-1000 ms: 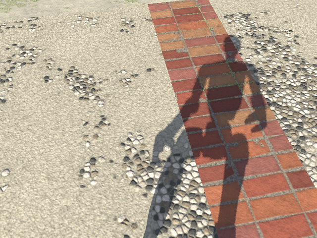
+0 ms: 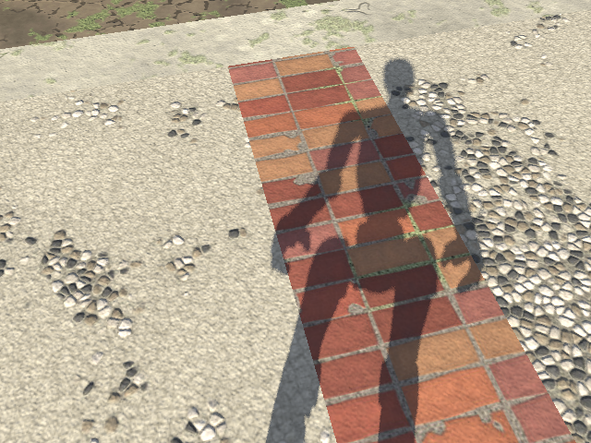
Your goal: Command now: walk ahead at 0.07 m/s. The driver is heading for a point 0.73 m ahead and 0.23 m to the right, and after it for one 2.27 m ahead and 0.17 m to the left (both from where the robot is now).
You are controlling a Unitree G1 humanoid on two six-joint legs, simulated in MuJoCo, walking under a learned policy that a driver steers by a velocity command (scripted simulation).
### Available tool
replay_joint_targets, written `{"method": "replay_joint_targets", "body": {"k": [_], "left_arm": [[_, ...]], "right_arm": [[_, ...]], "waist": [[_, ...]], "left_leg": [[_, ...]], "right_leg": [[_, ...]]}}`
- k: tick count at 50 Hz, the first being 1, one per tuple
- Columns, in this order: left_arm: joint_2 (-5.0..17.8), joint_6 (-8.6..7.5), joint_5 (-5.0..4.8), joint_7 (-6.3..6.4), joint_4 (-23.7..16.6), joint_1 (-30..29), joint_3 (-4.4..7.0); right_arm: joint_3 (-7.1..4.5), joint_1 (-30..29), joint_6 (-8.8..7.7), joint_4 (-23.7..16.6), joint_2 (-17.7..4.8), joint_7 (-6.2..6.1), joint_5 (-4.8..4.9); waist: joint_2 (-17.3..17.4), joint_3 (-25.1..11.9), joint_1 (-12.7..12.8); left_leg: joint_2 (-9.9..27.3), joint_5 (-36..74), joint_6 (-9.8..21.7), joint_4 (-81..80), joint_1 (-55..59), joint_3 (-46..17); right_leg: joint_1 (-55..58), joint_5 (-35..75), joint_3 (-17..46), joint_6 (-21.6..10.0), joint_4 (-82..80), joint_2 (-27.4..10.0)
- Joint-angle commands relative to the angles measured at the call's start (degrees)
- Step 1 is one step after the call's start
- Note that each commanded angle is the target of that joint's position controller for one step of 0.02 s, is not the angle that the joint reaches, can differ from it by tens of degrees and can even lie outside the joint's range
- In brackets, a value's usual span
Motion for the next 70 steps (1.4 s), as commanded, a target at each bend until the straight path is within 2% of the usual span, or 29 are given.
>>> {"method": "replay_joint_targets", "body": {"k": [1,3,6,11,15,21,23,25,26,30,33,35,37,38,39,40,41,42,43,46,51,61,63,65,66,67,68,69,70], "left_arm": [[6.54,-0.17,-0.48,0.44,-2.59,-3.85,1.06],[6.5,0.05,-0.12,0.45,-1.52,0.12,1.13],[6.4,0.66,-0.24,1.36,-0.56,-1.02,1.18],[6.06,0.75,-0.38,1.42,1.83,-0.46,1.19],[7.16,1.09,-1.64,1.55,3.4,-0.05,1.88],[6.65,-3.21,-2.48,0.43,4.64,2.96,2.2],[8.38,-4.08,-2.91,0.05,5.85,6.61,2.73],[12.74,-4.12,-3.27,-0.07,8.93,16.79,4.23],[12.99,-4.31,-2.58,-0.27,9.87,21.19,4.28],[9.05,-3.73,-2.29,0.67,7.9,16.39,2.67],[11.55,-1.72,-2.46,1.99,4.27,7.77,3.2],[13.66,-1.66,-2.71,2.31,4.17,8.54,3.98],[12.01,-2.02,-2.99,2.44,3.9,8.62,3.8],[9.96,-2.17,-2.75,2.41,3.6,8.37,3.33],[4.91,-2.06,-1.62,2.25,2.55,9.29,2.07],[-1.49,-2.76,-0.85,2.41,0.61,16.31,0.78],[2.98,-3.0,-3.9,2.26,0.36,17.99,2.01],[6.59,-2.77,-4.91,2.23,-0.1,14.9,2.95],[7.1,-2.44,-4.12,2.26,-0.56,11.74,3.23],[6.36,-0.9,-3.04,1.74,-0.36,10.95,4.16],[4.75,0.15,-2.63,0.98,-3.92,4.44,4.22],[4.04,-0.1,-2.62,-2.63,-11.11,-10.89,2.85],[5.56,0.01,-2.53,-2.95,-11.97,-9.87,3.5],[9.32,0.2,-2.82,-2.72,-9.71,1.51,5.79],[13.58,0.59,-2.98,-1.79,-6.6,12.03,8.11],[19.8,1.03,-3.28,-0.44,-5.32,16.24,9.46],[20.95,-0.14,-2.7,-0.85,-7.86,15.31,8.75],[15.7,-1.0,-2.07,-1.36,-7.18,14.99,7.17],[13.48,-1.7,-2.09,-1.35,-6.86,12.64,6.52]], "right_arm": [[-1.22,5.54,0.25,-0.45,-4.43,-0.06,-1.07],[-2.24,3.13,-0.03,-0.88,-9.67,-0.53,-0.56],[-1.35,1.27,-1.6,0.45,-4.68,-0.05,-0.76],[-1.25,2.16,-3.01,2.43,-4.77,0.1,0.05],[-1.72,4.17,-2.63,3.65,-5.67,-0.23,0.9],[-1.88,5.63,-6.19,3.65,-5.01,0.77,2.03],[-1.66,4.3,-7.16,2.63,-3.69,1.28,2.01],[-1.23,-0.09,-8.68,0.46,-2.24,2.0,1.17],[-1.21,-5.27,-9.27,-1.69,-2.78,2.24,1.34],[-0.8,-10.79,-9.79,-5.07,-2.26,3.87,2.2],[-0.06,-7.7,-9.04,-4.14,-0.44,4.58,1.5],[-1.31,-4.24,-8.05,-3.07,-3.69,4.01,1.91],[-2.7,0.57,-6.88,-1.98,-6.36,2.61,2.16],[-3.69,6.13,-6.66,-0.82,-7.83,1.93,2.26],[-4.88,13.63,-6.75,0.05,-11.41,1.4,1.49],[-4.95,15.41,-6.67,-0.54,-16.43,1.72,0.08],[-4.38,13.56,-7.23,-0.31,-14.33,2.57,-0.32],[-3.21,7.9,-7.88,-1.25,-9.96,3.05,0.73],[-2.59,2.93,-8.04,-1.59,-7.32,3.23,1.05],[-2.04,-1.69,-8.33,-1.13,-4.03,2.82,-0.4],[-3.12,3.35,-8.58,0.98,-6.25,1.27,-0.5],[-4.61,8.55,-6.16,2.17,-9.68,0.94,1.16],[-5.09,8.1,-5.46,1.9,-11.37,1.07,1.65],[-5.37,6.61,-4.46,1.23,-12.82,0.98,2.14],[-4.86,6.8,-4.46,0.58,-11.9,0.76,1.72],[-2.79,8.56,-5.17,-1.95,-4.96,1.0,-0.94],[-1.58,8.7,-7.83,-4.7,-3.26,1.56,0.2],[-2.81,0.21,-9.56,-6.41,-8.07,2.03,2.85],[-2.66,-1.39,-10.4,-7.08,-7.98,2.09,3.34]], "waist": [[-6.67,-4.78,-3.13],[0.94,-0.35,0.67],[4.5,-0.11,0.42],[1.55,-3.08,-0.21],[0.17,0.15,-0.84],[0.34,2.54,0.03],[-3.21,0.98,1.12],[-12.3,-2.57,4.77],[-14.99,-2.34,7.6],[-4.17,1.09,3.76],[-7.91,0.8,-0.13],[-9.27,-0.47,-2.55],[-8.33,-0.94,-5.71],[-7.24,-2.91,-8.9],[1.24,-8.43,-11.46],[20.84,-13.6,-6.42],[21.37,-12.22,-5.07],[13.34,-4.34,-3.68],[8.84,-0.45,-2.82],[7.65,-0.41,-0.22],[1.18,0.3,-1.23],[0.8,4.9,-5.26],[2.41,2.91,-3.47],[3.57,-4.48,3.67],[1.58,-10.11,8.4],[-12.22,-13.79,5.99],[-14.35,-24.05,3.62],[-6.84,-18.64,6.75],[-6.44,-12.03,5.13]], "left_leg": [[-0.32,7.07,2.09,-8.74,14.44,1.02],[2.9,0.06,4.98,-12.46,8.89,-2.66],[1.23,-5.45,3.14,-16.02,0.6,-2.08],[0.62,6.91,2.35,-13.26,5.64,-1.08],[-0.37,-16.53,5.88,-13.17,2.83,-1.28],[2.14,-12.72,9.77,-10.7,2.79,-6.1],[-0.34,-4.39,8.59,-4.23,0.21,-2.74],[-4.9,4.45,4.62,12.56,-14.37,4.11],[-5.38,-13.97,4.23,24.49,-26.18,1.94],[2.93,-12.43,4.95,25.96,-36.44,-1.42],[-1.46,4.53,1.74,3.45,-5.69,3.51],[-3.84,14.06,-0.32,-0.57,6.92,4.39],[-3.74,10.74,-0.13,-2.44,13.89,3.37],[-2.96,8.49,0.79,-3.43,19.72,3.05],[5.95,-0.15,3.36,-6.56,28.47,-6.8],[18.63,-6.5,9.73,-16.5,33.81,-30.97],[22.05,-25.25,14.41,-28.14,29.1,-48.18],[20.67,-30.99,13.02,-28.8,23.05,-40.93],[17.82,-22.67,10.99,-27.72,16.87,-30.09],[11.09,-2.56,8.44,-28.06,10.35,-9.9],[13.35,7.99,11.92,-30.51,15.53,-1.99],[14.03,16.38,10.08,-28.5,24.03,12.62],[14.09,34.08,9.21,-22.33,25.77,14.62],[12.44,53.4,7.5,-5.1,23.88,17.2],[10.2,48.19,5.08,9.51,14.36,17.94],[4.14,4.46,1.69,30.57,-7.88,17.3],[-5.19,-19.19,0.44,43.47,-21.19,2.8],[-2.27,-14.15,1.77,45.22,-27.81,-2.22],[0.28,-8.61,3.33,41.5,-28.9,-1.54]], "right_leg": [[-5.83,-21.78,11.4,-3.84,-11.59,-11.18],[-5.26,-23.18,7.76,0.75,-9.18,-6.03],[4.69,-13.01,4.98,1.41,-3.74,-4.66],[6.78,-2.12,4.21,0.7,-1.57,-4.6],[2.03,-25.75,3.29,-0.93,0.25,-3.05],[0.14,-23.29,7.12,-3.98,3.2,-4.82],[5.41,-17.25,11.34,-5.98,2.12,-6.61],[23.05,-5.77,28.94,-12.78,-3.99,-16.14],[30.35,0.81,39.63,-17.2,-7.99,-22.66],[28.08,1.49,31.51,-12.51,-9.35,-21.78],[4.03,-3.73,16.67,-7.1,-13.9,-12.12],[-1.45,-7.23,15.93,-5.61,-14.35,-11.91],[-2.88,-6.97,15.56,-2.76,-8.44,-10.77],[-4.43,-4.23,14.11,-0.81,-0.26,-8.73],[-9.47,-9.41,9.88,2.26,18.3,-4.21],[-18.07,-29.68,8.21,3.7,38.54,0.89],[-24.59,-27.14,11.34,3.14,50.14,0.03],[-27.69,-21.72,10.77,1.61,53.61,-3.85],[-26.73,-15.67,9.37,0.67,52.08,-6.38],[-18.19,-7.45,9.96,0.58,43.76,-9.77],[-24.76,-0.61,10.65,2.05,34.42,-9.59],[-22.07,3.15,1.12,0.12,12.78,-8.46],[-16.43,-2.32,-2.13,-1.99,11.46,-5.41],[0.07,-4.24,-5.48,-5.08,9.12,0.18],[17.28,-2.39,-2.93,-7.35,7.3,1.4],[34.63,-5.77,21.17,-13.18,5.18,-12.85],[43.37,-19.26,52.62,-22.55,-6.95,-22.8],[40.7,-17.28,47.5,-18.55,-11.0,-21.79],[33.43,-12.67,38.47,-16.25,-10.4,-19.6]]}}
Keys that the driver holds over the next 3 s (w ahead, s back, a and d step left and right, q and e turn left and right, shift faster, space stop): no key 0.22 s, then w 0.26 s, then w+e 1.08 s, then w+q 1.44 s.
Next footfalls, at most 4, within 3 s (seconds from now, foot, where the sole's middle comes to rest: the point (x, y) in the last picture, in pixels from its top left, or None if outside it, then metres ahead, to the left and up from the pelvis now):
0.04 left None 0.08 0.15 -0.77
0.78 left None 0.36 0.20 -0.77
1.32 right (381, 409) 0.56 -0.14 -0.77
1.86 left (372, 271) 0.94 -0.15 -0.77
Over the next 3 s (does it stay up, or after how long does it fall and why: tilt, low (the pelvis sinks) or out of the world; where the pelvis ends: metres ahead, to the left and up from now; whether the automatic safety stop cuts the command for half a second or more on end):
stays up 1.34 -0.29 0.00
